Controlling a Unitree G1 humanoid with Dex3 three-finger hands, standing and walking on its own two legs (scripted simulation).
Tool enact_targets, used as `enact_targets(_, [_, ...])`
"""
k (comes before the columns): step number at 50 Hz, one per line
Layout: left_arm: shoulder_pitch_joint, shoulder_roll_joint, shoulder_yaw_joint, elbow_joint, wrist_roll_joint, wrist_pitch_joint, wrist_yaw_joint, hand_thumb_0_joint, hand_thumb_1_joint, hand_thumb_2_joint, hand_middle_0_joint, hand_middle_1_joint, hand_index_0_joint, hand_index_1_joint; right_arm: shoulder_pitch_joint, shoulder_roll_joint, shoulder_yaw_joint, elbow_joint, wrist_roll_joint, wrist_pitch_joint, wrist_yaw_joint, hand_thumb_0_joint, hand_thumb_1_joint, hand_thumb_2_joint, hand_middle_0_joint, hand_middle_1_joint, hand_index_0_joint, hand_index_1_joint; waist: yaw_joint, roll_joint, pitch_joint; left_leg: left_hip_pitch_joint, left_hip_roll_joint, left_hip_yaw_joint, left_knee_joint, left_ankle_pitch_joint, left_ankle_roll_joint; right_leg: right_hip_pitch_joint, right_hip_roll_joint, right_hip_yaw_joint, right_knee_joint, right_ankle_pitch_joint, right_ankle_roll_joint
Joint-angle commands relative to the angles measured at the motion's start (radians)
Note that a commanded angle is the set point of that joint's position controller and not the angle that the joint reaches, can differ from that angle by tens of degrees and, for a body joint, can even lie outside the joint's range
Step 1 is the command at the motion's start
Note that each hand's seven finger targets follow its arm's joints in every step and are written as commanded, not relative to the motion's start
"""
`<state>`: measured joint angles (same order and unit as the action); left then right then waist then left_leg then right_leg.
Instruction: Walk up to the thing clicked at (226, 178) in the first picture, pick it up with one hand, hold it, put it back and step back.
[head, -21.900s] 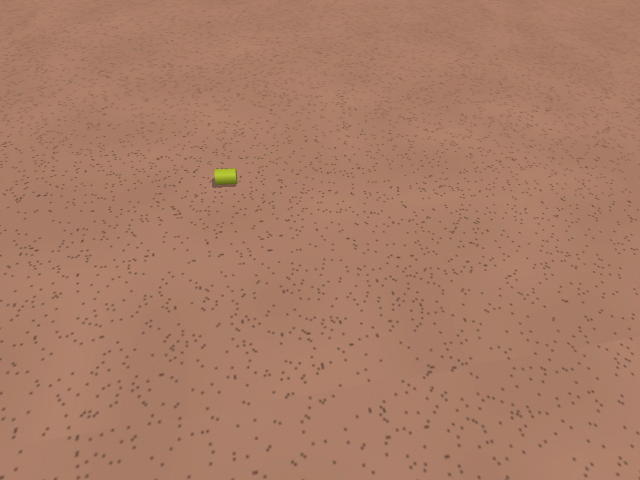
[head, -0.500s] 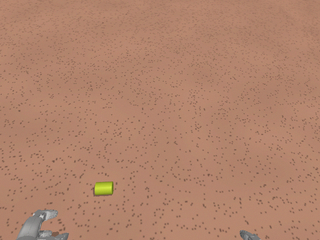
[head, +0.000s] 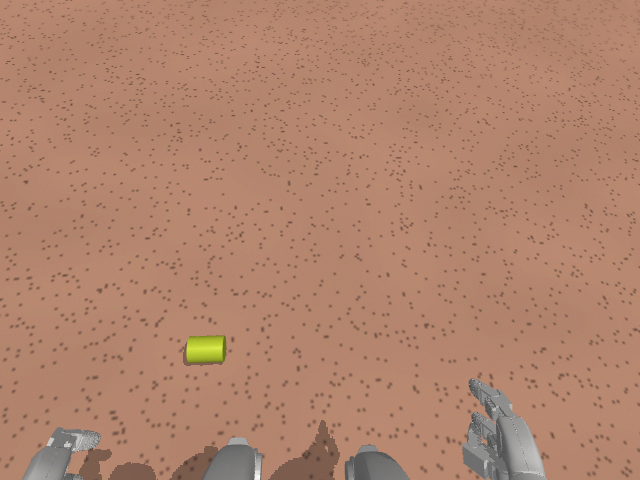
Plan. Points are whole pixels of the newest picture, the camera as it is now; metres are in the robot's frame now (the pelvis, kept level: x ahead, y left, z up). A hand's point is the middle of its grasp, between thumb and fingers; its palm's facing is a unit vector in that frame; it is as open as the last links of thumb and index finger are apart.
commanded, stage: rise first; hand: left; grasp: from above
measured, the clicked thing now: (207, 349) +0.47 +0.25 -0.66
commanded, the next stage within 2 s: none
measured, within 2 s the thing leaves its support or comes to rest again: neither
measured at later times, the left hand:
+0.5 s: hand (110, 460) +0.18 +0.29 -0.25, palm faces -0.39 -0.65 -0.65, open 14.1 cm
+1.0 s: hand (152, 392) +0.31 +0.30 -0.43, palm faces -0.48 -0.17 -0.86, open 13.2 cm
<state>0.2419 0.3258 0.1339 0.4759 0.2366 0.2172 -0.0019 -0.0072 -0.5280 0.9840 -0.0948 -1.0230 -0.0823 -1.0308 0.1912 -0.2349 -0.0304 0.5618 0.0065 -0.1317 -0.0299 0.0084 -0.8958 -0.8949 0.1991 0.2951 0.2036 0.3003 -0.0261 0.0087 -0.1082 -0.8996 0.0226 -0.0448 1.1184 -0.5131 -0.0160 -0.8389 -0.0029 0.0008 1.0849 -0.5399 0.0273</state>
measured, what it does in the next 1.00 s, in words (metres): lowers itself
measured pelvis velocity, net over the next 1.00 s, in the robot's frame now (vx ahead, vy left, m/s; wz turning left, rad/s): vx -0.10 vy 0.00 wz -0.09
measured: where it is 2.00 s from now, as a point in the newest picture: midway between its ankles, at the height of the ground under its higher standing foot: outside the picture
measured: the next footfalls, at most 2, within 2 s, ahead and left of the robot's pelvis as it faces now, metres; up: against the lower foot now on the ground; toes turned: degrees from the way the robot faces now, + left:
none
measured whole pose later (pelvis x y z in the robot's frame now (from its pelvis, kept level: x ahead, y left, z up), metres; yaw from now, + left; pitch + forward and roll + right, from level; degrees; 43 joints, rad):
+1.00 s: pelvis -0.10 +0.00 -0.30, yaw -5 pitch +32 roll -5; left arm -0.64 0.71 0.17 1.08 1.03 -0.31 0.14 -0.01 -0.39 0.90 -0.24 -0.89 -0.23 -0.90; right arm 0.14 -0.28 -0.03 0.75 -0.05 -0.07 0.07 0.01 -0.90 -0.90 0.20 0.29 0.20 0.30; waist -0.08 0.00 -0.08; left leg -2.13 0.01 -0.13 2.19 -0.62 -0.04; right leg -2.05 0.04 -0.03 2.16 -0.67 0.04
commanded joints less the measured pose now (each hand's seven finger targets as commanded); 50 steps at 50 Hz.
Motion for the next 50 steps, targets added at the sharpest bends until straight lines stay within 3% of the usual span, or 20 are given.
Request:
enact_targets(1, [0.048, 0.179, 0.071, -0.163, 0.022, -0.011, 0.021, 0.0, -0.553, 0.971, -0.083, -1.034, -0.081, -1.035, 0.012, -0.142, -0.058, -0.143, -0.002, -0.053, -0.019, 0.0, -0.909, -0.9, 0.201, 0.3, 0.2, 0.3, -0.003, 0.053, -0.256, 0.171, -0.01, 0.024, -0.089, 0.343, 0.026, 0.05, 0.022, -0.032, -0.089, 0.308, -0.043])
enact_targets(9, [0.1, 0.189, 0.07, -0.238, 0.046, -0.011, 0.024, 0.0, -0.562, 0.949, -0.122, -1.013, -0.116, -1.018, 0.002, -0.14, -0.06, -0.16, 0.001, -0.063, -0.005, 0.0, -0.932, -0.906, 0.201, 0.3, 0.2, 0.3, 0.004, 0.047, -0.329, 0.103, -0.014, 0.022, 0.008, 0.371, 0.032, -0.006, 0.025, -0.034, -0.006, 0.343, -0.039])
enact_targets(12, [0.036, 0.208, 0.077, -0.218, 0.078, -0.025, 0.033, 0.0, -0.579, 0.958, -0.14, -0.985, -0.126, -0.998, -0.006, -0.144, -0.059, -0.156, 0.0, -0.066, 0.0, 0.0, -0.944, -0.909, 0.201, 0.3, 0.2, 0.3, -0.012, 0.041, -0.293, 0.018, -0.018, 0.025, 0.046, 0.281, 0.034, -0.063, 0.024, -0.03, 0.025, 0.282, -0.04])
enact_targets(16, [-0.105, 0.228, 0.052, -0.116, 0.157, -0.096, 0.03, 0.0, -0.594, 0.949, -0.14, -0.992, -0.129, -1.001, -0.027, -0.16, -0.063, -0.129, -0.003, -0.08, 0.015, 0.0, -0.965, -0.915, 0.201, 0.3, 0.2, 0.3, -0.028, 0.055, -0.293, -0.09, -0.011, 0.007, 0.148, 0.237, 0.032, -0.247, 0.028, -0.033, 0.161, 0.206, -0.049])
enact_targets(18, [-0.179, 0.277, 0.086, -0.063, 0.202, -0.146, 0.038, 0.0, -0.576, 0.944, -0.164, -0.961, -0.149, -0.975, -0.036, -0.171, -0.07, -0.112, -0.006, -0.089, 0.021, 0.0, -0.964, -0.915, 0.201, 0.3, 0.2, 0.3, -0.018, 0.074, -0.311, -0.164, -0.017, 0.012, 0.211, 0.187, 0.031, -0.321, 0.025, -0.027, 0.227, 0.171, -0.049])
enact_targets(22, [-0.317, 0.291, 0.045, -0.052, 0.301, -0.249, 0.053, 0.0, -0.541, 0.946, -0.173, -0.954, -0.158, -0.969, -0.044, -0.187, -0.08, -0.083, -0.008, -0.102, 0.035, 0.0, -0.947, -0.911, 0.201, 0.3, 0.2, 0.3, -0.018, 0.123, -0.442, -0.217, -0.015, -0.001, 0.308, 0.158, 0.023, -0.459, 0.031, -0.027, 0.355, 0.144, -0.053])
enact_targets(26, [-0.405, 0.424, 0.118, 0.019, 0.386, -0.315, 0.086, 0.0, -0.533, 0.936, -0.221, -0.929, -0.201, -0.949, -0.049, -0.222, -0.087, -0.046, -0.003, -0.09, 0.041, 0.0, -0.968, -0.918, 0.201, 0.3, 0.2, 0.3, 0.015, 0.17, -0.531, -0.266, -0.007, -0.028, 0.383, 0.175, 0.011, -0.598, 0.03, -0.043, 0.483, 0.128, -0.059])
enact_targets(28, [-0.466, 0.437, 0.112, 0.058, 0.432, -0.326, 0.1, 0.0, -0.511, 0.932, -0.208, -0.941, -0.193, -0.957, -0.042, -0.223, -0.091, -0.026, -0.002, -0.075, 0.045, 0.0, -0.951, -0.914, 0.201, 0.3, 0.2, 0.3, 0.016, 0.153, -0.589, -0.298, -0.01, -0.019, 0.448, 0.219, 0.018, -0.631, 0.033, -0.048, 0.524, 0.16, -0.059])
enact_targets(31, [-0.602, 0.436, 0.092, 0.175, 0.488, -0.337, 0.114, 0.0, -0.48, 0.925, -0.195, -0.952, -0.187, -0.962, -0.021, -0.221, -0.09, 0.007, -0.006, -0.056, 0.056, 0.0, -0.928, -0.908, 0.201, 0.3, 0.2, 0.3, 0.002, 0.097, -0.594, -0.418, -0.015, -0.007, 0.526, 0.161, 0.027, -0.679, 0.037, -0.053, 0.557, 0.126, -0.055])
enact_targets(32, [-0.655, 0.48, 0.108, 0.194, 0.513, -0.346, 0.118, 0.0, -0.474, 0.921, -0.202, -0.949, -0.195, -0.958, -0.011, -0.222, -0.093, 0.016, -0.007, -0.05, 0.057, 0.0, -0.932, -0.909, 0.201, 0.3, 0.2, 0.3, 0.013, 0.101, -0.618, -0.448, -0.017, 0.005, 0.562, 0.144, 0.031, -0.691, 0.039, -0.052, 0.568, 0.114, -0.054])
enact_targets(36, [-0.825, 0.574, 0.115, 0.293, 0.596, -0.39, 0.118, 0.0, -0.444, 0.892, -0.252, -0.909, -0.245, -0.918, 0.005, -0.234, -0.095, 0.047, -0.018, -0.027, 0.066, 0.0, -0.945, -0.913, 0.2, 0.3, 0.2, 0.3, 0.01, 0.072, -0.646, -0.574, -0.019, 0.016, 0.657, 0.043, 0.036, -0.743, 0.04, -0.059, 0.635, 0.036, -0.053])
enact_targets(39, [-0.938, 0.594, 0.09, 0.343, 0.655, -0.439, 0.114, 0.0, -0.424, 0.894, -0.236, -0.911, -0.233, -0.916, 0.025, -0.236, -0.087, 0.066, -0.025, -0.014, 0.072, 0.0, -0.924, -0.908, 0.2, 0.3, 0.2, 0.3, -0.014, 0.063, -0.65, -0.657, -0.021, 0.018, 0.715, -0.009, 0.039, -0.78, 0.043, -0.067, 0.679, 0.0, -0.051])
enact_targets(41, [-0.989, 0.642, 0.101, 0.385, 0.693, -0.468, 0.123, 0.0, -0.399, 0.884, -0.245, -0.894, -0.241, -0.9, 0.043, -0.236, -0.083, 0.077, -0.031, -0.002, 0.074, 0.0, -0.911, -0.905, 0.2, 0.3, 0.2, 0.3, -0.019, 0.035, -0.665, -0.714, -0.023, 0.029, 0.76, -0.019, 0.046, -0.767, 0.047, -0.064, 0.688, -0.013, -0.046])
enact_targets(45, [-1.093, 0.7, 0.108, 0.435, 0.751, -0.521, 0.157, 0.0, -0.386, 0.913, -0.195, -0.885, -0.19, -0.891, 0.049, -0.242, -0.073, 0.096, -0.044, 0.017, 0.084, 0.0, -0.868, -0.892, 0.2, 0.299, 0.2, 0.299, -0.02, 0.085, -0.635, -0.765, -0.026, 0.024, 0.799, -0.113, 0.042, -0.873, 0.055, -0.079, 0.743, -0.122, -0.054])
enact_targets(46, [-1.096, 0.714, 0.12, 0.448, 0.77, -0.532, 0.17, 0.0, -0.363, 0.892, -0.212, -0.872, -0.209, -0.875, 0.053, -0.245, -0.071, 0.102, -0.048, 0.026, 0.086, 0.0, -0.872, -0.894, 0.2, 0.299, 0.2, 0.299, -0.013, 0.109, -0.638, -0.755, -0.025, 0.022, 0.805, -0.113, 0.04, -0.891, 0.055, -0.088, 0.763, -0.12, -0.056])
enact_targets(50, [-1.19, 0.761, 0.123, 0.48, 0.845, -0.555, 0.226, 0.0, -0.357, 0.889, -0.222, -0.839, -0.216, -0.845, 0.06, -0.251, -0.061, 0.116, -0.065, 0.06, 0.093, 0.0, -0.874, -0.894, 0.2, 0.299, 0.2, 0.299, -0.033, 0.157, -0.643, -0.771, -0.031, 0.017, 0.841, -0.133, 0.04, -0.96, 0.06, -0.105, 0.811, -0.137, -0.063])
